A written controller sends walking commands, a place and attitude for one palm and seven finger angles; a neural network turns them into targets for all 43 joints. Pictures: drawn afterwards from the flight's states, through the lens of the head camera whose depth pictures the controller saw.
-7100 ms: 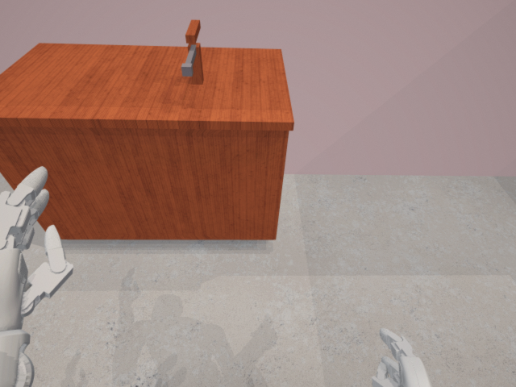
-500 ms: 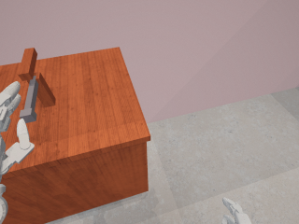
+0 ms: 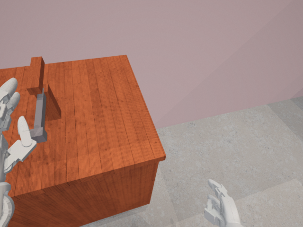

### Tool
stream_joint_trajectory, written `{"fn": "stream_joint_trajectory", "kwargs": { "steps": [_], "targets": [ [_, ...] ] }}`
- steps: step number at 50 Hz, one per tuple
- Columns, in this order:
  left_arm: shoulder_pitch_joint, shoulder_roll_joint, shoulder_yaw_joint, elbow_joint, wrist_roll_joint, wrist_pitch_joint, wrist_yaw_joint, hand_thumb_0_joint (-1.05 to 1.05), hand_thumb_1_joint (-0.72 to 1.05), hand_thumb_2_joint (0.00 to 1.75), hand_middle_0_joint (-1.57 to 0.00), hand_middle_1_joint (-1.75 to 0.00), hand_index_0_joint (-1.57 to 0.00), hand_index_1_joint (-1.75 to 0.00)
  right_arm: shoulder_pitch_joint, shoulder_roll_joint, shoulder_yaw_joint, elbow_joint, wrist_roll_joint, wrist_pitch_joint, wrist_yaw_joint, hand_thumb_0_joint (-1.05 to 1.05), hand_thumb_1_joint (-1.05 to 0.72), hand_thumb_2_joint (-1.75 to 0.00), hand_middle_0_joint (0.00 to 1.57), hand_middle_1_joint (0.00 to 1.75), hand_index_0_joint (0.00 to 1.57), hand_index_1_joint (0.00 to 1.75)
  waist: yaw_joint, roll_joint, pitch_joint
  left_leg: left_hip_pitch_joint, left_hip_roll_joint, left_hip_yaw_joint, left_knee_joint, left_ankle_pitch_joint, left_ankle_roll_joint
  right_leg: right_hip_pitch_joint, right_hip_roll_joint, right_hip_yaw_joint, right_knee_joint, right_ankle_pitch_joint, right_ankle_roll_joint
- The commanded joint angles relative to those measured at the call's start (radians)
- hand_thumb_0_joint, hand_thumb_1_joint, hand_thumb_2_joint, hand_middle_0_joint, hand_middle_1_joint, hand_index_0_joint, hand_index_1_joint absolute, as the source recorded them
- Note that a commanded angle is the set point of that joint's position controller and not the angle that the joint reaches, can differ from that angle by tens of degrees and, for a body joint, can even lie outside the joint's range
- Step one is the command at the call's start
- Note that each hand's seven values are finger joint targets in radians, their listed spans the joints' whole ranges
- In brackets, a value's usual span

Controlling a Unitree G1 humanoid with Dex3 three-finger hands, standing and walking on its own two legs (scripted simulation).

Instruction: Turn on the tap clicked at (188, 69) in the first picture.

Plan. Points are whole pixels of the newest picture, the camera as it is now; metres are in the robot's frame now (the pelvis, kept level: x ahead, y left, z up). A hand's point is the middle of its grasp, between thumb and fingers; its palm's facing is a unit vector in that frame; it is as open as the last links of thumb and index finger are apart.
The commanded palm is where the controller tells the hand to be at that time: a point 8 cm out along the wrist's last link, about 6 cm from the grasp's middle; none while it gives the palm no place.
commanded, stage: come to a stop and stand still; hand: left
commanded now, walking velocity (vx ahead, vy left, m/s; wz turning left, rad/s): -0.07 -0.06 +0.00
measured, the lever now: (38, 135) +0.29 +0.31 +0.08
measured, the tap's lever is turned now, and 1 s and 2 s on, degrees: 0 0 0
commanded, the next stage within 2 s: look again from close up in 0.86 s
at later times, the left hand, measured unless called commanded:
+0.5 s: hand (32, 152) +0.22 +0.26 +0.14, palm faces +0.25 -0.87 -0.42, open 7.4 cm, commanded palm +0.16 +0.30 +0.18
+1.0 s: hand (12, 139) +0.23 +0.29 +0.16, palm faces +0.38 -0.85 -0.37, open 7.4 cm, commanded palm +0.17 +0.32 +0.18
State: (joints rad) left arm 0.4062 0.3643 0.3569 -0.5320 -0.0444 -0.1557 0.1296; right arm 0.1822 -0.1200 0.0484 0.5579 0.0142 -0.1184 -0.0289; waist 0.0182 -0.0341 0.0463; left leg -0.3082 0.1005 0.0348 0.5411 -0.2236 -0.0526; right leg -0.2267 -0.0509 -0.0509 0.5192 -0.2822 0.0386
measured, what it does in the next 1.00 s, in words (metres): stands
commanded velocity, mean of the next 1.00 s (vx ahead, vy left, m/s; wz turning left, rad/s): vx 0.00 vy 0.00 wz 0.00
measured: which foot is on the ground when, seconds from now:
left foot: down 0.00-1.00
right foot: down 0.00-1.00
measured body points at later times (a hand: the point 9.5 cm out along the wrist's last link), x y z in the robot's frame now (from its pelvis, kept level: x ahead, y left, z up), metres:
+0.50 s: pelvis -0.01 +0.03 +0.00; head +0.02 +0.05 +0.45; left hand +0.20 +0.30 +0.17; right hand +0.13 -0.23 -0.06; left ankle +0.04 +0.15 -0.73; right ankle -0.01 -0.14 -0.73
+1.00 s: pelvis +0.00 +0.04 +0.00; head +0.04 +0.07 +0.45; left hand +0.20 +0.34 +0.18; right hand +0.20 -0.17 -0.06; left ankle +0.04 +0.15 -0.73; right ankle -0.01 -0.14 -0.73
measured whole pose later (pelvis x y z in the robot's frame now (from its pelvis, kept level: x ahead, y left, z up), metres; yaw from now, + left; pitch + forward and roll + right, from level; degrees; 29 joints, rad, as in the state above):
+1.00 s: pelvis +0.00 +0.04 +0.00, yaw -1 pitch -1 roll -2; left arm 0.40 0.37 0.37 -0.49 -0.02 -0.20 0.11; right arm 0.15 -0.17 0.02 0.57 0.01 -0.13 -0.01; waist 0.03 -0.04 0.10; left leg -0.28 0.05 0.06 0.53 -0.23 0.01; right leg -0.16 -0.09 0.00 0.40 -0.22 0.08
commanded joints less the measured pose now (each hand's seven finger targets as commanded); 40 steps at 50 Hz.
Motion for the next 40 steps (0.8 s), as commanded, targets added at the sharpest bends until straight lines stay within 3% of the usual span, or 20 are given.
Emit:
{"fn": "stream_joint_trajectory", "kwargs": {
  "steps": [1, 6, 7, 8, 9, 10, 11, 12, 13, 15, 17, 18, 19, 20, 22, 24, 25, 30, 34, 40],
  "targets": [
    [-0.032, 0.168, 0.112, -0.244, -0.013, -0.055, 0.013, 0.00, 0.90, 0.90, -0.20, -0.30, -0.20, -0.30, -0.055, -0.175, -0.081, -0.140, -0.002, -0.039, -0.014, 0.00, -0.90, -0.90, 0.20, 0.30, 0.20, 0.30, -0.007, 0.184, -0.201, 0.071, 0.054, -0.040, -0.130, 0.241, 0.052, 0.103, 0.035, -0.005, -0.059, 0.213, -0.026],
    [0.003, 0.164, 0.109, -0.201, -0.021, -0.038, 0.021, 0.00, 0.90, 0.90, -0.20, -0.30, -0.20, -0.30, -0.059, -0.168, -0.077, -0.137, 0.004, -0.020, -0.024, 0.00, -0.90, -0.90, 0.20, 0.30, 0.20, 0.30, -0.011, 0.087, -0.183, 0.068, 0.002, 0.012, -0.101, 0.103, 0.039, 0.099, -0.003, 0.025, -0.122, 0.261, -0.036],
    [-0.009, 0.160, 0.102, -0.205, -0.020, -0.036, 0.022, 0.00, 0.90, 0.90, -0.20, -0.30, -0.20, -0.30, -0.064, -0.170, -0.079, -0.137, 0.005, -0.018, -0.027, 0.00, -0.90, -0.90, 0.20, 0.30, 0.20, 0.30, -0.011, 0.092, -0.173, 0.068, -0.006, 0.015, -0.099, 0.077, 0.037, 0.089, -0.009, 0.036, -0.130, 0.249, -0.039],
    [-0.989, 0.941, 0.665, -0.323, 0.127, -0.145, -0.015, 0.00, 0.90, 0.90, -0.20, -0.30, -0.20, -0.30, 0.049, -0.217, -0.128, -0.066, -0.073, -0.084, -0.037, 0.00, -0.90, -0.90, 0.20, 0.30, 0.20, 0.30, 0.054, -0.093, 0.019, -0.063, -0.012, 0.088, 0.049, 0.132, 0.039, -0.064, -0.055, 0.152, -0.260, 0.380, -0.053],
    [-0.420, 0.325, 0.246, 0.232, 0.048, -0.097, -0.058, 0.00, 0.90, 0.90, -0.20, -0.30, -0.20, -0.30, 0.021, -0.121, -0.099, -0.016, -0.038, -0.083, -0.034, 0.00, -0.90, -0.90, 0.20, 0.30, 0.20, 0.30, 0.002, -0.168, -0.118, 0.037, -0.116, 0.056, -0.007, 0.098, 0.047, 0.009, -0.110, 0.162, -0.166, 0.496, -0.140],
    [-0.291, 0.181, 0.146, 0.170, 0.011, -0.074, -0.053, 0.00, 0.90, 0.90, -0.20, -0.30, -0.20, -0.30, -0.001, -0.188, -0.128, -0.110, -0.001, -0.087, -0.026, 0.00, -0.90, -0.90, 0.20, 0.30, 0.20, 0.30, 0.018, 0.045, -0.184, 0.174, -0.095, 0.065, -0.074, 0.184, 0.035, 0.035, -0.083, 0.168, -0.087, 0.576, -0.130],
    [-0.267, 0.181, 0.091, 0.061, 0.013, -0.101, -0.064, 0.00, 0.90, 0.90, -0.20, -0.30, -0.20, -0.30, 0.014, -0.205, -0.121, -0.125, -0.009, -0.092, -0.022, 0.00, -0.90, -0.90, 0.20, 0.30, 0.20, 0.30, 0.023, 0.109, -0.209, 0.189, -0.052, 0.065, -0.045, 0.257, 0.048, 0.035, -0.060, 0.127, -0.068, 0.484, -0.079],
    [-0.165, 0.170, 0.082, 0.016, 0.003, -0.098, -0.059, 0.00, 0.90, 0.90, -0.20, -0.30, -0.20, -0.30, -0.012, -0.203, -0.121, -0.124, -0.003, -0.090, -0.007, 0.00, -0.90, -0.90, 0.20, 0.30, 0.20, 0.30, 0.030, 0.116, -0.210, 0.187, -0.034, 0.054, -0.053, 0.292, 0.058, 0.059, -0.046, 0.088, -0.075, 0.407, -0.053],
    [-0.113, 0.145, 0.045, -0.045, 0.001, -0.097, -0.055, 0.00, 0.90, 0.90, -0.20, -0.30, -0.20, -0.30, -0.036, -0.196, -0.115, -0.142, 0.003, -0.089, 0.007, 0.00, -0.90, -0.90, 0.20, 0.30, 0.20, 0.30, 0.036, 0.073, -0.192, 0.168, -0.038, 0.051, -0.048, 0.255, 0.060, 0.050, -0.040, 0.082, -0.098, 0.331, -0.039],
    [-0.005, 0.143, 0.047, -0.080, -0.009, -0.091, -0.036, 0.00, 0.90, 0.90, -0.20, -0.30, -0.20, -0.30, -0.065, -0.184, -0.107, -0.140, 0.012, -0.085, 0.012, 0.00, -0.90, -0.90, 0.20, 0.30, 0.20, 0.30, 0.029, -0.014, -0.164, 0.150, -0.052, 0.041, -0.061, 0.102, 0.059, 0.018, -0.044, 0.083, -0.152, 0.153, -0.052],
    [0.003, 0.199, 0.110, -0.120, -0.004, -0.095, -0.024, 0.00, 0.90, 0.90, -0.20, -0.30, -0.20, -0.30, -0.062, -0.194, -0.108, -0.150, 0.001, -0.079, 0.000, 0.00, -0.90, -0.90, 0.20, 0.30, 0.20, 0.30, 0.021, -0.095, -0.114, 0.110, -0.077, 0.040, -0.062, -0.053, 0.054, -0.043, -0.051, 0.102, -0.220, -0.045, -0.060],
    [0.007, 0.226, 0.148, -0.120, -0.005, -0.100, -0.019, 0.00, 0.90, 0.90, -0.20, -0.30, -0.20, -0.30, -0.064, -0.194, -0.106, -0.151, -0.002, -0.077, -0.008, 0.00, -0.90, -0.90, 0.20, 0.30, 0.20, 0.30, 0.015, -0.109, -0.095, 0.110, -0.080, 0.036, -0.069, -0.086, 0.054, -0.075, -0.051, 0.101, -0.240, -0.126, -0.063],
    [-0.005, 0.232, 0.163, -0.128, -0.005, -0.106, -0.018, 0.00, 0.90, 0.90, -0.20, -0.30, -0.20, -0.30, -0.064, -0.194, -0.105, -0.152, -0.002, -0.075, -0.016, 0.00, -0.90, -0.90, 0.20, 0.30, 0.20, 0.30, 0.008, -0.084, -0.070, 0.117, -0.078, 0.034, -0.081, -0.097, 0.055, -0.107, -0.044, 0.096, -0.244, -0.175, -0.064],
    [-0.037, 0.284, 0.212, -0.167, -0.005, -0.114, -0.007, 0.00, 0.90, 0.90, -0.20, -0.30, -0.20, -0.30, -0.084, -0.200, -0.103, -0.144, -0.003, -0.071, -0.028, 0.00, -0.90, -0.90, 0.20, 0.30, 0.20, 0.30, 0.004, -0.011, -0.052, 0.124, -0.057, 0.019, -0.124, -0.110, 0.059, -0.118, -0.027, 0.073, -0.223, -0.178, -0.058],
    [-0.071, 0.234, 0.188, -0.168, -0.001, -0.131, -0.006, 0.00, 0.90, 0.90, -0.20, -0.30, -0.20, -0.30, -0.069, -0.208, -0.107, -0.149, -0.002, -0.077, -0.032, 0.00, -0.90, -0.90, 0.20, 0.30, 0.20, 0.30, 0.004, 0.126, -0.054, 0.057, -0.017, -0.024, -0.216, -0.171, 0.079, -0.025, 0.024, 0.033, -0.136, -0.110, -0.044],
    [-0.099, 0.234, 0.197, -0.168, 0.006, -0.143, -0.002, 0.00, 0.90, 0.90, -0.20, -0.30, -0.20, -0.30, -0.063, -0.210, -0.106, -0.148, 0.001, -0.088, -0.027, 0.00, -0.90, -0.90, 0.20, 0.30, 0.20, 0.30, 0.014, 0.179, -0.081, -0.010, 0.012, -0.045, -0.242, -0.212, 0.097, 0.082, 0.035, 0.015, -0.067, -0.035, -0.040],
    [-0.114, 0.237, 0.196, -0.184, 0.009, -0.148, 0.000, 0.00, 0.90, 0.90, -0.20, -0.30, -0.20, -0.30, -0.075, -0.201, -0.101, -0.146, 0.003, -0.096, -0.028, 0.00, -0.90, -0.90, 0.20, 0.30, 0.20, 0.30, 0.011, 0.182, -0.085, -0.011, 0.017, -0.052, -0.239, -0.198, 0.101, 0.092, 0.029, 0.016, -0.067, -0.004, -0.041],
    [-0.079, 0.135, 0.096, -0.176, 0.019, -0.147, -0.010, 0.00, 0.90, 0.90, -0.20, -0.30, -0.20, -0.30, -0.045, -0.202, -0.106, -0.107, -0.004, -0.132, -0.003, 0.00, -0.90, -0.90, 0.20, 0.30, 0.20, 0.30, 0.000, 0.115, -0.124, 0.095, -0.018, -0.022, -0.153, -0.047, 0.077, 0.063, 0.012, 0.045, -0.130, 0.117, -0.048],
    [-0.087, 0.137, 0.090, -0.155, 0.032, -0.137, -0.007, 0.00, 0.90, 0.90, -0.20, -0.30, -0.20, -0.30, -0.040, -0.203, -0.104, -0.092, -0.007, -0.124, 0.011, 0.00, -0.90, -0.90, 0.20, 0.30, 0.20, 0.30, 0.003, 0.124, -0.136, 0.101, -0.009, -0.024, -0.146, 0.063, 0.075, 0.081, 0.014, 0.033, -0.112, 0.180, -0.039],
    [-0.105, 0.174, 0.130, -0.178, 0.024, -0.123, -0.001, 0.00, 0.90, 0.90, -0.20, -0.30, -0.20, -0.30, -0.074, -0.190, -0.095, -0.103, -0.004, -0.089, 0.007, 0.00, -0.90, -0.90, 0.20, 0.30, 0.20, 0.30, 0.001, 0.116, -0.139, 0.123, -0.011, -0.016, -0.142, 0.104, 0.071, 0.086, 0.006, 0.031, -0.124, 0.214, -0.038]
  ]
}}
